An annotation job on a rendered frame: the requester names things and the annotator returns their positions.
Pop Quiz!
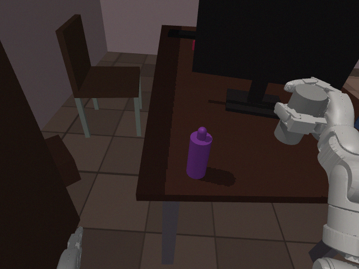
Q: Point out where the right robot arm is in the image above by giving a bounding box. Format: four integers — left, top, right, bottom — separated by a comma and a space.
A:
312, 125, 359, 269

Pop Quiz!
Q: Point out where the chair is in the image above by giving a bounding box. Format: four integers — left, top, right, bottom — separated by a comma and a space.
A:
56, 14, 142, 138

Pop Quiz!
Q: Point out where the table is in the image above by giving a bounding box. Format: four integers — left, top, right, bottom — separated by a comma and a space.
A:
136, 25, 359, 265

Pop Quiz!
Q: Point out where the right robot hand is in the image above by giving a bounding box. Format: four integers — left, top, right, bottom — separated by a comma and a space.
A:
274, 77, 355, 141

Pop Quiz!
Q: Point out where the left robot hand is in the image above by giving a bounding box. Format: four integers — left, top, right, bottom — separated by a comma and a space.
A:
57, 226, 83, 269

